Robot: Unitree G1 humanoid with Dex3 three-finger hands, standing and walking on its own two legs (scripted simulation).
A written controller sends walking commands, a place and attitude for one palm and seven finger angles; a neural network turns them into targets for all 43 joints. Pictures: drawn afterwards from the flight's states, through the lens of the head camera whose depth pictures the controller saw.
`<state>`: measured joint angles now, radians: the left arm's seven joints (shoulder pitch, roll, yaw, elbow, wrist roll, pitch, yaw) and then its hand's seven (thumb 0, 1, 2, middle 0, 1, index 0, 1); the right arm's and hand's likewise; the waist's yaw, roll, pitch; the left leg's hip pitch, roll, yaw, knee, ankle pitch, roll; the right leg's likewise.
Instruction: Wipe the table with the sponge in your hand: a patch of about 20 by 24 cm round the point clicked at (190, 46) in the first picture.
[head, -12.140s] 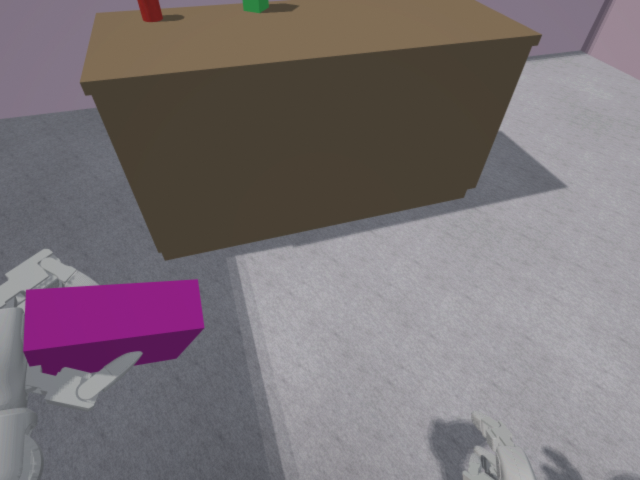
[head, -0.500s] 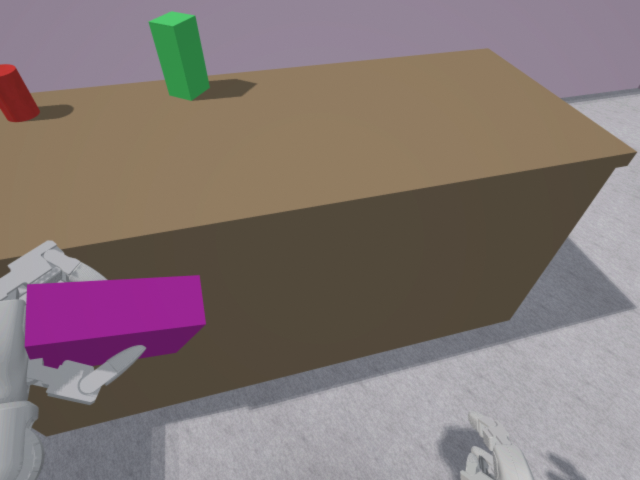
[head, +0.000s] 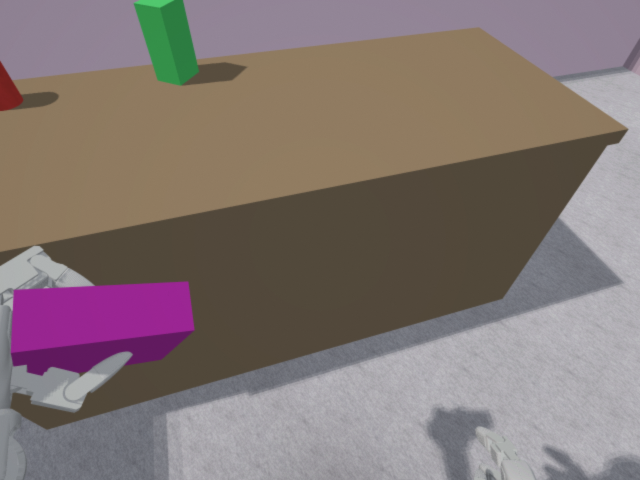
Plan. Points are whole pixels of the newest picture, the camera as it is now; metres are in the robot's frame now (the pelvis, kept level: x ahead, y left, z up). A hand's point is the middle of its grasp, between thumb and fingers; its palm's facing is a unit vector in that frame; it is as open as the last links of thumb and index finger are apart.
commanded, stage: come to a stop and stand still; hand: left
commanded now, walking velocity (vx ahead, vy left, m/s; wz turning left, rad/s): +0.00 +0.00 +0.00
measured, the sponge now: (128, 329) +0.23 +0.21 +0.13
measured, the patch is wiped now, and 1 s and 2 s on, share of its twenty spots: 0.00 0.00 0.00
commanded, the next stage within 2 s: look again from close up in 0.72 s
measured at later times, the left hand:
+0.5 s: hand (88, 281) +0.27 +0.25 +0.15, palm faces +0.39 -0.83 -0.40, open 9.2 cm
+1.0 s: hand (47, 239) +0.29 +0.29 +0.19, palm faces +0.48 -0.80 -0.37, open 9.1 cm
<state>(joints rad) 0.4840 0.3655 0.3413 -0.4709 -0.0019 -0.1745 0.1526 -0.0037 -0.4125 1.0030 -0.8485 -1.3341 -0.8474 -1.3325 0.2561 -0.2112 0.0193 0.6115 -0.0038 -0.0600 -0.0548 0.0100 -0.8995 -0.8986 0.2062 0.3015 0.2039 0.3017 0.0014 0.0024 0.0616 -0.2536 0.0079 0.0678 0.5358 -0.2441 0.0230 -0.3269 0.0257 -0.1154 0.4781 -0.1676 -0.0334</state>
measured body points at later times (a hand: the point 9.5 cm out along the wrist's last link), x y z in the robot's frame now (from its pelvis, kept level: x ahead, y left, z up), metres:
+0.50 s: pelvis +0.05 +0.01 +0.00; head +0.07 +0.02 +0.45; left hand +0.24 +0.30 +0.18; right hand +0.22 -0.21 -0.08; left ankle +0.03 +0.10 -0.73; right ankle +0.10 -0.07 -0.73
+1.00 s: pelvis +0.04 +0.02 +0.00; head +0.06 +0.02 +0.45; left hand +0.26 +0.33 +0.21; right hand +0.21 -0.20 -0.08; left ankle +0.03 +0.10 -0.73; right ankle +0.10 -0.07 -0.73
